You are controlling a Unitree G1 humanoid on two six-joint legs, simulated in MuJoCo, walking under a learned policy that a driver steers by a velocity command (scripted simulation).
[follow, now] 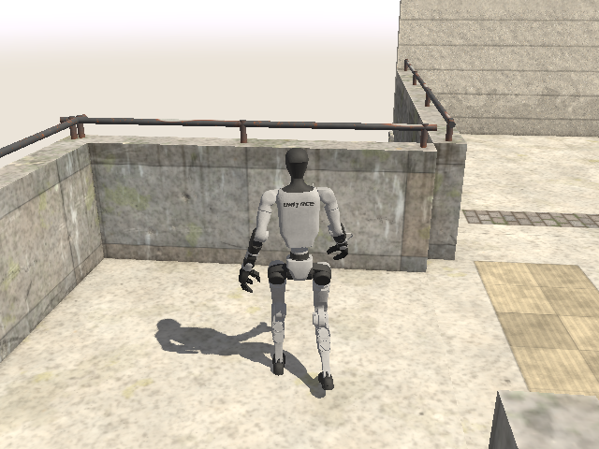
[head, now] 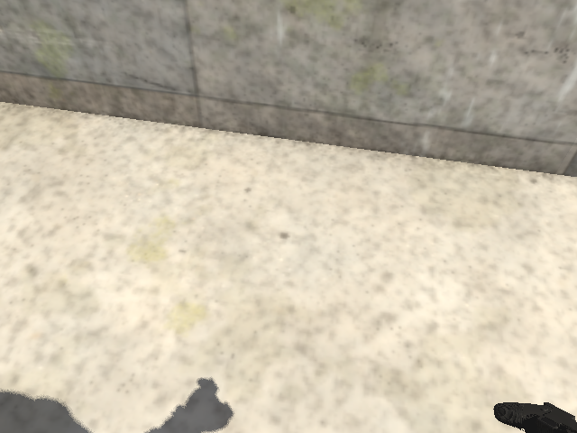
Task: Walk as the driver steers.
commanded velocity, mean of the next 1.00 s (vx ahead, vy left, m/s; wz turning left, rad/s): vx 0.24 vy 0.00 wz -0.47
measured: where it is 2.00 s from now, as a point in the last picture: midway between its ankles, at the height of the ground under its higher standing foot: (437, 351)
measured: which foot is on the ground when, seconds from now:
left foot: down 0.00-0.38, up 0.40-0.80, down 0.82-1.00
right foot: up 0.00-0.36, down 0.38-0.82, up 0.84-1.00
